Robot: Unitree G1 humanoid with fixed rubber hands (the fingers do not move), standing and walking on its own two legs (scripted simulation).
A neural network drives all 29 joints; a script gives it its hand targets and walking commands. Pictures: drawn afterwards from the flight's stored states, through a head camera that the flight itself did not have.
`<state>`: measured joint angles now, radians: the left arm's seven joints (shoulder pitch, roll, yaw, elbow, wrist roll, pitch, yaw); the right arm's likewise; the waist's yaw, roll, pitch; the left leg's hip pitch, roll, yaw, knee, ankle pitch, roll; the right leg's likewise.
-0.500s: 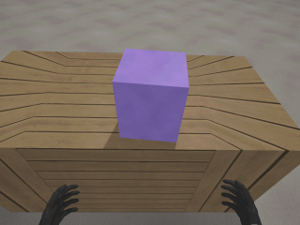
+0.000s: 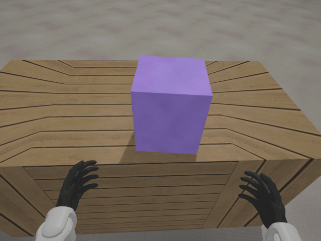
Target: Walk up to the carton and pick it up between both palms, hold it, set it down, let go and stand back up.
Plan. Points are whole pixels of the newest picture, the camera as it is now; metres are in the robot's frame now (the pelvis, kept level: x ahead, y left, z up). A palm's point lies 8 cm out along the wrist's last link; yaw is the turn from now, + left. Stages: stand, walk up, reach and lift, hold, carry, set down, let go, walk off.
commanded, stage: reach and lift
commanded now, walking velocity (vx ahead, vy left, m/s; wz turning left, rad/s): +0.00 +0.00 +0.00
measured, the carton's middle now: (169, 106) +0.54 +0.00 +0.05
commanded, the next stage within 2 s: none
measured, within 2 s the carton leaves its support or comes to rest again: neither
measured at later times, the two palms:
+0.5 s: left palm (92, 154) +0.30 +0.19 +0.10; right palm (272, 165) +0.28 -0.23 +0.10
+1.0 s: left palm (92, 118) +0.38 +0.19 +0.14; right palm (257, 126) +0.36 -0.20 +0.14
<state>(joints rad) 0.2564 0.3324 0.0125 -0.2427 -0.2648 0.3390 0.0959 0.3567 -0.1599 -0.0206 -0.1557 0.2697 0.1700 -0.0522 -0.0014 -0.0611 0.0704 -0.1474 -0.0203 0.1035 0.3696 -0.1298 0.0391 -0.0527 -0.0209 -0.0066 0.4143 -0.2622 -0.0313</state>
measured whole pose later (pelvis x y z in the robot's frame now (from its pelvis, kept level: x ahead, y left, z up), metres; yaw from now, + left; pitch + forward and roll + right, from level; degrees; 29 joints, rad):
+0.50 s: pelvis +0.01 -0.04 +0.00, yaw -1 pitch -4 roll +1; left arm -0.10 0.33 0.14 -0.08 -0.24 0.49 -0.01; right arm 0.01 -0.16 0.02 -0.18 0.29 0.35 -0.20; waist 0.00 -0.04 0.07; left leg -0.15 0.02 0.10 0.31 -0.10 0.01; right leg -0.08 0.02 -0.01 0.40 -0.26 -0.03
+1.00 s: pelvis +0.01 -0.04 +0.00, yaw -1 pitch -4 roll +1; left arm -0.55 0.35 0.15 0.30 -0.22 0.57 0.01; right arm -0.43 -0.18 0.01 0.14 0.31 0.44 -0.22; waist 0.00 -0.06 0.07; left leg -0.15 0.01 0.10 0.31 -0.10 0.01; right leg -0.08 0.01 -0.01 0.40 -0.26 -0.03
